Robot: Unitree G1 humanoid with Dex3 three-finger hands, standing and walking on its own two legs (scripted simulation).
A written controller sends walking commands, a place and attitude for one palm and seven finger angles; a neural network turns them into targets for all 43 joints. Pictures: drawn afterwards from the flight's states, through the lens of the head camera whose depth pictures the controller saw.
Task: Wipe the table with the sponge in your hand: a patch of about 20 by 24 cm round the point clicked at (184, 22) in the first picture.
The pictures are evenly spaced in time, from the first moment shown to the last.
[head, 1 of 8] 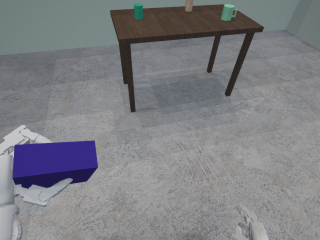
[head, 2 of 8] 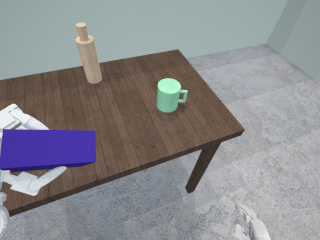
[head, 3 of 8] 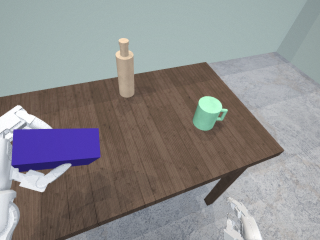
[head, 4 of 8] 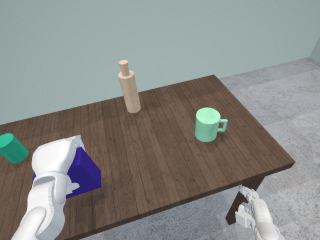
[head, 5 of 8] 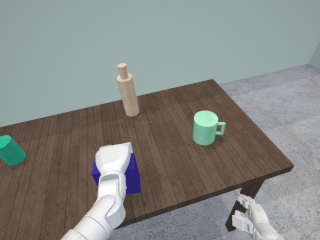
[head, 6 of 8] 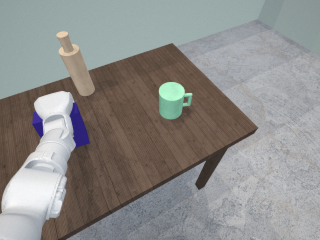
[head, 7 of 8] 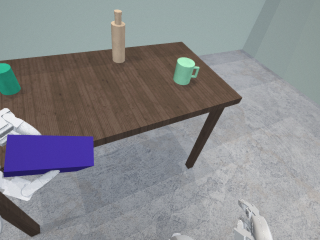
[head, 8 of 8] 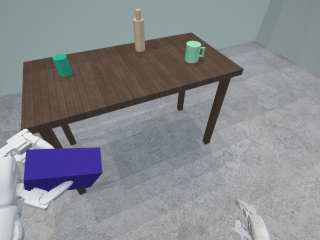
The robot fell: no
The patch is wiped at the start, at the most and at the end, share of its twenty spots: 0.00 1.00 1.00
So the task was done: yes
